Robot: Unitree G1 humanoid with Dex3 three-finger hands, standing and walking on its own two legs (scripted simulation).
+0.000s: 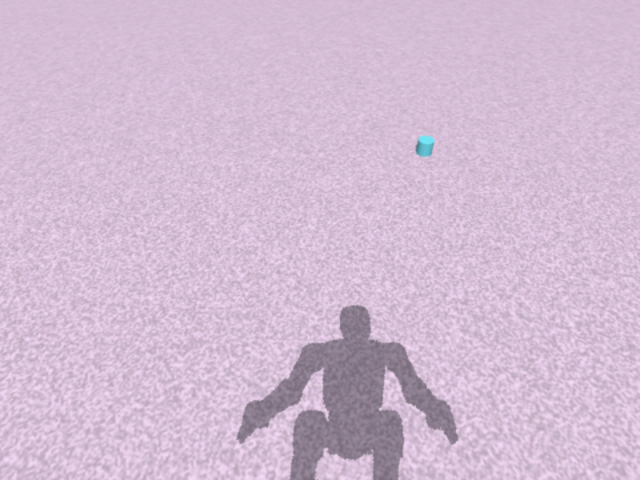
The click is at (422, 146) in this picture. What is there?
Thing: low tin
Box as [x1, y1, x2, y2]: [416, 136, 433, 156]
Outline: 421,136 418,139 416,152 419,155 426,156 431,153 433,139 429,136
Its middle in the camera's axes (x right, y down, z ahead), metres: +0.57 -0.56 +2.16
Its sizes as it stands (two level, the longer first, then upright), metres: 0.085 0.085 0.080
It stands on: the floor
